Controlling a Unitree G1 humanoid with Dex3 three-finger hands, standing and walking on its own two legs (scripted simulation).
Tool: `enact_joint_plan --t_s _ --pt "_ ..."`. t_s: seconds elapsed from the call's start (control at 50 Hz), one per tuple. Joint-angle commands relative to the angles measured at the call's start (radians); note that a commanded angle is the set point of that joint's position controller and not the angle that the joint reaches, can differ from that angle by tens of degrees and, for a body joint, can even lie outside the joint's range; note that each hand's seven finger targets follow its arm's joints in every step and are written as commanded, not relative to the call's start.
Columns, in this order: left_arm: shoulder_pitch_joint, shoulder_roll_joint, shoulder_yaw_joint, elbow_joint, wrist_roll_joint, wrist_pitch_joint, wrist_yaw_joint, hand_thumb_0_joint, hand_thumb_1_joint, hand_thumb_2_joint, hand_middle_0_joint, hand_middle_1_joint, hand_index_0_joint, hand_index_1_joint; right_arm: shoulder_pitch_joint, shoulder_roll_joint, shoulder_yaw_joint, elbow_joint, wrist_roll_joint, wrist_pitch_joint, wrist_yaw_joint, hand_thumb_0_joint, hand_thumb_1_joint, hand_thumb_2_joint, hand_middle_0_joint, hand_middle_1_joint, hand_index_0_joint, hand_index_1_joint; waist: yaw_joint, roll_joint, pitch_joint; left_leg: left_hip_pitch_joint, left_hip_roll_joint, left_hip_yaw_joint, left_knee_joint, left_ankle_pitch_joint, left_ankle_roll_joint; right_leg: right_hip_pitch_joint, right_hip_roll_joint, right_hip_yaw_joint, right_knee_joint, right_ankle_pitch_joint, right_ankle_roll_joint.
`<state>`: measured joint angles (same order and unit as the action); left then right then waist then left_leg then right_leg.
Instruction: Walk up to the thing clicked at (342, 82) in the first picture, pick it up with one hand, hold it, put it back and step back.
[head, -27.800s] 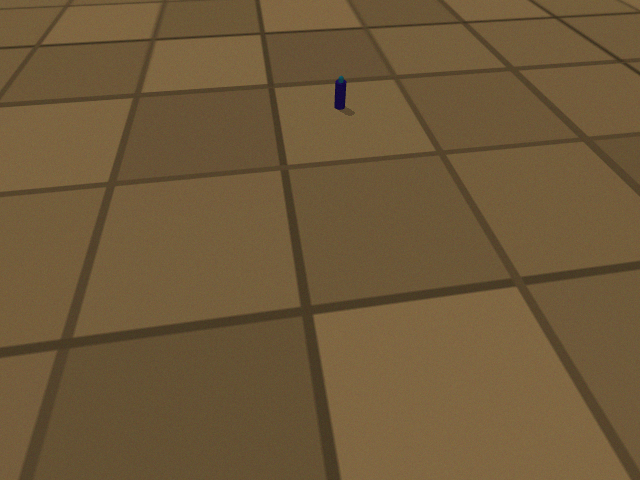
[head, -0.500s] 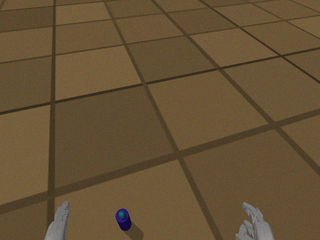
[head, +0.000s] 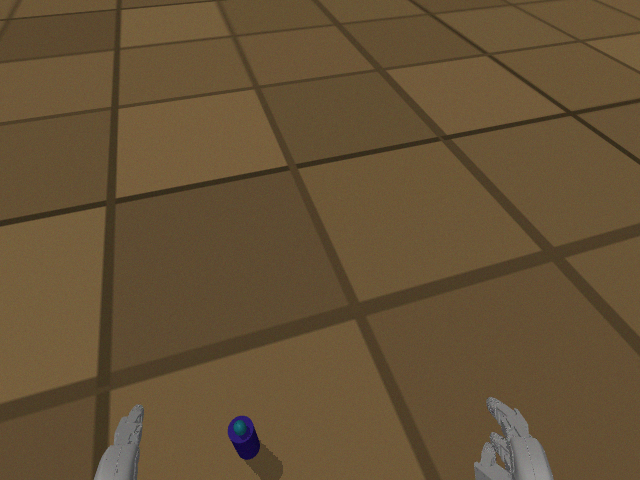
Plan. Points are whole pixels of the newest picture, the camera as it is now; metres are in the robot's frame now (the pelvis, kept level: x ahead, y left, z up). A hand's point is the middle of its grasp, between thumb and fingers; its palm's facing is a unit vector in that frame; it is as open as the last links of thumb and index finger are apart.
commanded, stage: home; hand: left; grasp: from the side
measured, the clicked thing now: (243, 436) +0.37 +0.19 -0.63
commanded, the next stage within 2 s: stand in 1.24 s
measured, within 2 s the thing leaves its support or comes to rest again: neither
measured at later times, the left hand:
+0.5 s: hand out of the picture +0.16 +0.18 -0.06, palm faces +0.09 -0.96 -0.27, open 17.4 cm
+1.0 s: hand out of the picture +0.16 +0.19 -0.06, palm faces +0.09 -0.96 -0.27, open 17.3 cm
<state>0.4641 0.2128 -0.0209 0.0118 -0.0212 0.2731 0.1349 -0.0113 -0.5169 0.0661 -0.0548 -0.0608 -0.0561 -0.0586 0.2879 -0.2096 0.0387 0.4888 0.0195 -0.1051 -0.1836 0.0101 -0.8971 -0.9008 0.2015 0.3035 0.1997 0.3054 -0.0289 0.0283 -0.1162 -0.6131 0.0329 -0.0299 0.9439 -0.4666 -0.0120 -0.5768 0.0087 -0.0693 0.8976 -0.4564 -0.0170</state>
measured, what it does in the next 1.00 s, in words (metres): stands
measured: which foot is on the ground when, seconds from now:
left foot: down 0.00-1.00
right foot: down 0.00-1.00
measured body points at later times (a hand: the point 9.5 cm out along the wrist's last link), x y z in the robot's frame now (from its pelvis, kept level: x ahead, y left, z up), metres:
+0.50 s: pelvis +0.00 +0.00 +0.00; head +0.02 +0.00 +0.45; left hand +0.15 +0.23 -0.04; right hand +0.16 -0.24 -0.07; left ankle +0.01 +0.12 -0.69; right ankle +0.00 -0.11 -0.69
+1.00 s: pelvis -0.01 +0.01 +0.00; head +0.01 +0.02 +0.45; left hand +0.15 +0.24 -0.04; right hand +0.15 -0.23 -0.07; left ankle +0.01 +0.12 -0.69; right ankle +0.00 -0.11 -0.69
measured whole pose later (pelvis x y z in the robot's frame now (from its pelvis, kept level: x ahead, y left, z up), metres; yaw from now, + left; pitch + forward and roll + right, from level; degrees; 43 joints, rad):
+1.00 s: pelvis -0.01 +0.01 +0.00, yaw +0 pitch +7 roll -2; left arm 0.45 0.21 -0.02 0.04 -0.02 0.26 0.13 -0.01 -0.51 0.07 -0.05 -0.06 -0.06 -0.06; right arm 0.28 -0.20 0.04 0.51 0.01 -0.13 -0.19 0.01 -0.90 -0.90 0.20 0.30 0.20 0.31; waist -0.02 0.02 -0.10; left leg -0.59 0.03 -0.02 0.92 -0.45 0.00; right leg -0.56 0.00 -0.06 0.87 -0.43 -0.01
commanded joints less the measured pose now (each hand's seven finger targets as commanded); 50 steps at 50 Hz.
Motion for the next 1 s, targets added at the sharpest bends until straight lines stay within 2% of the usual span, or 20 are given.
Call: enact_joint_plan --t_s 0.0,0.02,0.08,0.1,0.12,0.16,0.2,0.22,0.34,0.44,0.52,0.62,0.64,0.76,0.8,0.84,0.86,0.88,0.92,0.98 --pt "-0.007 0.093 0.054 -0.159 0.007 -0.054 0.009 0.0 -0.535 0.065 -0.051 -0.058 -0.05 -0.058 -0.065 -0.11 -0.047 -0.157 -0.002 -0.056 -0.009 0.0 -0.898 -0.901 0.2 0.301 0.2 0.301 -0.004 -0.009 -0.09 0.068 -0.032 0.023 -0.126 0.239 0.028 0.075 0.008 0.029 -0.158 0.251 0.012" --pt "0.018 0.084 0.053 -0.134 0.006 -0.052 0.006 0.0 -0.535 0.065 -0.051 -0.058 -0.05 -0.058 -0.07 -0.111 -0.048 -0.161 0.0 -0.056 -0.008 0.0 -0.898 -0.901 0.2 0.301 0.2 0.301 -0.001 -0.019 -0.078 0.061 -0.034 0.025 -0.126 0.234 0.029 0.072 0.007 0.03 -0.161 0.252 0.013" --pt "-0.052 0.13 0.076 -0.226 0.009 -0.064 0.009 0.0 -0.533 0.066 -0.051 -0.059 -0.051 -0.058 -0.069 -0.113 -0.051 -0.154 -0.001 -0.055 -0.007 0.0 -0.898 -0.901 0.2 0.301 0.2 0.301 0.009 0.011 -0.106 0.077 -0.035 0.026 -0.129 0.232 0.027 0.08 0.005 0.031 -0.162 0.245 0.011" --pt "-0.012 0.096 0.055 -0.149 0.008 -0.058 0.007 0.0 -0.529 0.069 -0.051 -0.059 -0.051 -0.059 -0.071 -0.115 -0.049 -0.156 -0.002 -0.056 -0.007 0.0 -0.898 -0.901 0.2 0.301 0.2 0.301 -0.005 -0.011 -0.083 0.07 -0.033 0.023 -0.134 0.214 0.028 0.067 0.009 0.03 -0.163 0.223 0.011" --pt "-0.05 0.118 0.066 -0.208 0.006 -0.061 0.009 0.0 -0.53 0.068 -0.051 -0.059 -0.051 -0.059 -0.073 -0.114 -0.049 -0.155 0.0 -0.059 -0.007 0.0 -0.898 -0.901 0.2 0.301 0.2 0.301 0.003 0.011 -0.081 0.072 -0.032 0.022 -0.144 0.194 0.027 0.062 0.008 0.028 -0.168 0.2 0.009" --pt "-0.03 0.09 0.051 -0.155 0.007 -0.06 0.007 0.0 -0.531 0.067 -0.051 -0.059 -0.051 -0.059 -0.075 -0.111 -0.048 -0.152 -0.002 -0.062 -0.01 0.0 -0.898 -0.901 0.2 0.301 0.2 0.301 -0.007 -0.007 -0.081 0.074 -0.03 0.018 -0.145 0.187 0.029 0.059 0.009 0.029 -0.167 0.191 0.009" --pt "-0.048 0.114 0.07 -0.192 0.007 -0.063 0.009 0.0 -0.528 0.069 -0.051 -0.06 -0.052 -0.059 -0.075 -0.115 -0.051 -0.15 -0.001 -0.062 -0.01 0.0 -0.898 -0.901 0.2 0.301 0.2 0.301 0.002 0.001 -0.082 0.074 -0.032 0.021 -0.148 0.174 0.029 0.059 0.006 0.032 -0.174 0.177 0.009" --pt "-0.025 0.097 0.056 -0.151 0.008 -0.061 0.007 0.0 -0.527 0.07 -0.052 -0.06 -0.052 -0.059 -0.076 -0.113 -0.048 -0.152 -0.002 -0.063 -0.012 0.0 -0.898 -0.901 0.2 0.301 0.2 0.301 -0.006 -0.013 -0.073 0.071 -0.032 0.022 -0.144 0.179 0.03 0.053 0.008 0.031 -0.175 0.185 0.011" --pt "-0.007 0.084 0.05 -0.131 0.009 -0.061 0.005 0.0 -0.513 0.078 -0.053 -0.062 -0.053 -0.062 -0.078 -0.113 -0.049 -0.147 -0.004 -0.066 -0.011 0.0 -0.898 -0.901 0.2 0.301 0.2 0.301 -0.003 -0.023 -0.084 0.071 -0.032 0.023 -0.143 0.192 0.031 0.065 0.009 0.029 -0.17 0.2 0.011" --pt "-0.045 0.118 0.075 -0.191 0.008 -0.067 0.007 0.0 -0.535 0.065 -0.051 -0.059 -0.051 -0.058 -0.075 -0.11 -0.048 -0.144 -0.003 -0.068 -0.014 0.0 -0.898 -0.901 0.2 0.301 0.2 0.301 0.005 0.006 -0.09 0.084 -0.033 0.028 -0.141 0.204 0.03 0.07 0.005 0.036 -0.175 0.211 0.011" --pt "-0.027 0.086 0.055 -0.141 0.009 -0.064 0.005 0.0 -0.519 0.074 -0.052 -0.061 -0.052 -0.061 -0.078 -0.108 -0.047 -0.143 -0.006 -0.071 -0.016 0.0 -0.899 -0.901 0.2 0.301 0.2 0.301 -0.002 -0.011 -0.072 0.081 -0.032 0.03 -0.149 0.187 0.03 0.066 0.007 0.033 -0.177 0.196 0.011" --pt "-0.072 0.123 0.076 -0.208 0.007 -0.068 0.008 0.0 -0.512 0.078 -0.053 -0.063 -0.053 -0.062 -0.074 -0.111 -0.047 -0.135 -0.004 -0.072 -0.015 0.0 -0.899 -0.901 0.2 0.301 0.2 0.301 0.006 0.029 -0.071 0.088 -0.033 0.024 -0.162 0.187 0.026 0.067 0.009 0.027 -0.174 0.186 0.005" --pt "-0.012 0.084 0.055 -0.124 0.01 -0.063 0.005 0.0 -0.522 0.072 -0.052 -0.061 -0.052 -0.06 -0.078 -0.108 -0.045 -0.134 -0.006 -0.073 -0.014 0.0 -0.899 -0.901 0.2 0.301 0.2 0.301 0.001 -0.006 -0.066 0.086 -0.028 0.019 -0.164 0.191 0.026 0.068 0.015 0.02 -0.17 0.185 0.005" --pt "-0.043 0.111 0.071 -0.175 0.009 -0.068 0.007 0.0 -0.52 0.074 -0.052 -0.062 -0.052 -0.061 -0.075 -0.111 -0.047 -0.137 -0.005 -0.073 -0.011 0.0 -0.899 -0.901 0.2 0.3 0.2 0.3 0.014 0.01 -0.08 0.086 -0.031 0.021 -0.163 0.209 0.026 0.086 0.012 0.021 -0.169 0.205 0.004" --pt "-0.037 0.089 0.052 -0.144 0.01 -0.066 0.004 0.0 -0.515 0.077 -0.053 -0.062 -0.053 -0.062 -0.077 -0.11 -0.047 -0.138 -0.007 -0.074 -0.013 0.0 -0.899 -0.901 0.2 0.3 0.2 0.3 0.001 0.008 -0.073 0.089 -0.028 0.018 -0.167 0.203 0.024 0.07 0.016 0.019 -0.169 0.195 0.004" --pt "-0.074 0.111 0.066 -0.188 0.009 -0.07 0.008 0.0 -0.52 0.074 -0.052 -0.062 -0.052 -0.061 -0.081 -0.111 -0.046 -0.139 -0.005 -0.076 -0.014 0.0 -0.899 -0.901 0.2 0.3 0.2 0.3 0.004 0.015 -0.062 0.082 -0.029 0.018 -0.176 0.171 0.026 0.062 0.014 0.019 -0.177 0.168 0.002" --pt "-0.039 0.087 0.052 -0.139 0.011 -0.067 0.006 0.0 -0.524 0.072 -0.052 -0.061 -0.052 -0.061 -0.074 -0.109 -0.045 -0.137 -0.006 -0.076 -0.014 0.0 -0.899 -0.901 0.2 0.3 0.2 0.3 -0.001 -0.001 -0.059 0.081 -0.027 0.016 -0.175 0.172 0.027 0.066 0.016 0.019 -0.174 0.168 0.003" --pt "-0.041 0.099 0.063 -0.166 0.01 -0.07 0.008 0.0 -0.535 0.065 -0.051 -0.059 -0.051 -0.059 -0.077 -0.11 -0.046 -0.138 -0.006 -0.076 -0.013 0.0 -0.899 -0.901 0.2 0.3 0.2 0.3 0.01 0.014 -0.079 0.09 -0.026 0.014 -0.177 0.188 0.025 0.079 0.015 0.017 -0.168 0.178 0.0" --pt "-0.036 0.087 0.055 -0.154 0.011 -0.068 0.006 0.0 -0.526 0.07 -0.052 -0.061 -0.052 -0.06 -0.079 -0.111 -0.047 -0.139 -0.007 -0.078 -0.013 0.0 -0.899 -0.901 0.2 0.3 0.2 0.3 0.007 0.002 -0.075 0.094 -0.023 0.012 -0.182 0.187 0.023 0.072 0.02 0.013 -0.165 0.174 0.0" --pt "-0.069 0.114 0.069 -0.198 0.01 -0.072 0.01 0.0 -0.52 0.074 -0.052 -0.062 -0.052 -0.061 -0.073 -0.112 -0.046 -0.127 -0.006 -0.081 -0.012 0.0 -0.899 -0.901 0.2 0.3 0.2 0.3 0.01 0.024 -0.083 0.097 -0.024 0.005 -0.184 0.199 0.021 0.08 0.02 0.009 -0.16 0.184 -0.003"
